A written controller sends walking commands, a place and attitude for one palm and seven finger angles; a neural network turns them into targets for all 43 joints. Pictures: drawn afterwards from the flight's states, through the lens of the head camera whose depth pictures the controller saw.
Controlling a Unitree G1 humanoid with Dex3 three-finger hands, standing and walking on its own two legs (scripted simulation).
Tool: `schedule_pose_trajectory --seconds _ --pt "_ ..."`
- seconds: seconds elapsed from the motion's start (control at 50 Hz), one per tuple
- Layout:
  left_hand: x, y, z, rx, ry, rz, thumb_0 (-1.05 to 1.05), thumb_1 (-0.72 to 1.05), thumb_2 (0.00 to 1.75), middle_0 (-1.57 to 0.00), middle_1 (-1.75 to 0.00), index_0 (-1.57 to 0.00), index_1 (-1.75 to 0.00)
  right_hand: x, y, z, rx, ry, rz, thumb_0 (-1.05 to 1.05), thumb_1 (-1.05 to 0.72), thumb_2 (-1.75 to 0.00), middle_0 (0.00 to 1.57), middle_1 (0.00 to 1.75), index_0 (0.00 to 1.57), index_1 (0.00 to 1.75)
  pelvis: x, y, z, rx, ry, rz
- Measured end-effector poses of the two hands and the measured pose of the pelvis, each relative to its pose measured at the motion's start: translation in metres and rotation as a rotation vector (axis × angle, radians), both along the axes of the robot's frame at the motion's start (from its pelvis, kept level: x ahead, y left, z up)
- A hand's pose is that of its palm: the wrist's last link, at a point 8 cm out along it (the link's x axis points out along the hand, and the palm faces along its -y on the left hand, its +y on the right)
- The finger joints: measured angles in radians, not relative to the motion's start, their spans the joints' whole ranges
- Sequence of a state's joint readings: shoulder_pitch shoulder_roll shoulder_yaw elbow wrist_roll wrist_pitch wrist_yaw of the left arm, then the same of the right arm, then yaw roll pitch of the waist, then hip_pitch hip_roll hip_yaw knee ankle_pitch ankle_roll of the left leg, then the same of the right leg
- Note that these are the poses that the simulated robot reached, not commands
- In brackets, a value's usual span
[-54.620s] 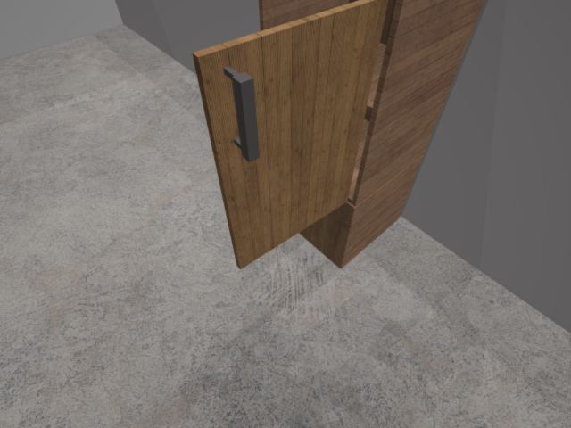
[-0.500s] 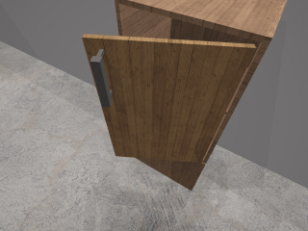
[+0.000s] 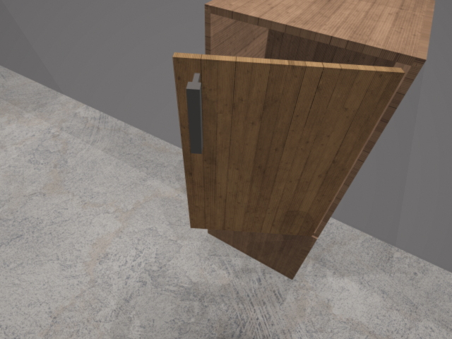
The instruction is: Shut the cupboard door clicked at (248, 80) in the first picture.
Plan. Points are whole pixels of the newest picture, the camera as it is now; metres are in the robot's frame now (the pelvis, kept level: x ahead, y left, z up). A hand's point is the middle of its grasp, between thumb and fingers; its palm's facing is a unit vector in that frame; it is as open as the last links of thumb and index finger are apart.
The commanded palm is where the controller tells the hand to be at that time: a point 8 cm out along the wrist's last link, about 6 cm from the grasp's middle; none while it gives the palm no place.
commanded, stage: come to a stop and stand still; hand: left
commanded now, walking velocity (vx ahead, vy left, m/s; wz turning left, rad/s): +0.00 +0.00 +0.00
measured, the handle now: (196, 114) +0.49 +0.09 +0.15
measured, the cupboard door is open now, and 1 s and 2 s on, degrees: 27 27 27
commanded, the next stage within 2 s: look again from close up in 0.26 s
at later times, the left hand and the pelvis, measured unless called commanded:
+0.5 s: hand out of the picture -0.02 +0.17 -0.18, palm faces +0.01 -0.98 -0.17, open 7.4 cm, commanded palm none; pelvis +0.01 +0.00 +0.00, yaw +0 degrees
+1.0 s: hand out of the picture +0.03 +0.14 -0.18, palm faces +0.00 -0.99 -0.16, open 7.4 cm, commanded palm none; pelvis +0.03 -0.02 +0.01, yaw +0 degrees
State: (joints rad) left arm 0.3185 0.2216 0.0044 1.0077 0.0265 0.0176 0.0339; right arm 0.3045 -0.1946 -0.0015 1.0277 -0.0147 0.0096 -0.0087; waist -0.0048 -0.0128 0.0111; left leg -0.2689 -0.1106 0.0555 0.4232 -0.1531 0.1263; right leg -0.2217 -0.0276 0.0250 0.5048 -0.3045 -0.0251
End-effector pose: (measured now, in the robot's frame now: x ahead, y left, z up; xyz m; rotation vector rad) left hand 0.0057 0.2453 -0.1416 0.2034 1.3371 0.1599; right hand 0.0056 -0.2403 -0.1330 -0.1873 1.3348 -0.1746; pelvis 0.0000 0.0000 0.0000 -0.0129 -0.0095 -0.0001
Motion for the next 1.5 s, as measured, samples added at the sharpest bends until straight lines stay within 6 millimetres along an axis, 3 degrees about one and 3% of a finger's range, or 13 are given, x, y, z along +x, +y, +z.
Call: schedule_pose_trajectory --seconds 0.16,0.3,0.54,0.9,1.12,1.3,1.42,1.5 --pt "-0.033 0.002 -0.002 -0.017 0.099 0.024 0.00 0.91 0.89 -0.20 -0.30 -0.20 -0.30 0.006 0.005 0.003 -0.012 0.002 0.008 0.01 -0.91 -0.90 0.20 0.30 0.21 0.30 0.002 0.008 0.002 0.002 -0.003 0.000" --pt "-0.042 -0.007 -0.004 -0.039 0.129 0.033 0.00 0.91 0.89 -0.20 -0.30 -0.20 -0.30 0.024 0.008 0.004 -0.007 -0.026 0.020 0.01 -0.91 -0.90 0.20 0.30 0.20 0.30 0.005 0.008 0.003 0.007 0.000 -0.001" --pt "-0.025 -0.029 -0.005 -0.067 0.104 0.030 0.00 0.91 0.89 -0.20 -0.30 -0.20 -0.30 0.038 0.008 0.003 0.015 -0.033 0.026 0.01 -0.91 -0.90 0.20 0.30 0.21 0.30 0.012 -0.002 0.005 0.010 0.007 0.001" --pt "0.014 -0.051 -0.006 -0.077 0.049 0.005 0.00 0.91 0.89 -0.20 -0.30 -0.20 -0.30 0.023 -0.004 0.000 0.027 0.031 -0.005 0.01 -0.91 -0.90 0.20 0.30 0.20 0.30 0.024 -0.019 0.005 0.009 0.002 -0.001" --pt "0.014 -0.060 -0.008 -0.082 0.073 0.009 0.00 0.91 0.89 -0.20 -0.30 -0.20 -0.30 0.019 -0.008 -0.002 0.025 0.045 -0.029 0.01 -0.91 -0.90 0.20 0.30 0.20 0.30 0.028 -0.028 0.004 0.016 0.005 -0.006" --pt "0.009 -0.080 -0.005 -0.065 0.114 -0.001 0.00 0.91 0.89 -0.20 -0.30 -0.20 -0.30 0.007 -0.039 -0.007 0.012 0.049 -0.076 0.01 -0.91 -0.90 0.20 0.30 0.21 0.30 0.020 -0.055 0.002 0.021 0.013 -0.038" --pt "0.008 -0.107 -0.006 -0.050 0.064 0.017 0.00 0.91 0.89 -0.20 -0.30 -0.20 -0.30 -0.001 -0.077 -0.015 0.009 0.073 -0.077 0.01 -0.91 -0.90 0.20 0.30 0.21 0.30 0.016 -0.085 -0.005 0.007 0.008 -0.027" --pt "0.006 -0.129 -0.005 -0.074 0.040 0.041 0.00 0.91 0.89 -0.20 -0.30 -0.19 -0.30 0.005 -0.089 -0.009 0.014 0.078 -0.048 0.01 -0.91 -0.90 0.20 0.30 0.20 0.30 0.019 -0.096 0.000 0.000 0.010 -0.009"
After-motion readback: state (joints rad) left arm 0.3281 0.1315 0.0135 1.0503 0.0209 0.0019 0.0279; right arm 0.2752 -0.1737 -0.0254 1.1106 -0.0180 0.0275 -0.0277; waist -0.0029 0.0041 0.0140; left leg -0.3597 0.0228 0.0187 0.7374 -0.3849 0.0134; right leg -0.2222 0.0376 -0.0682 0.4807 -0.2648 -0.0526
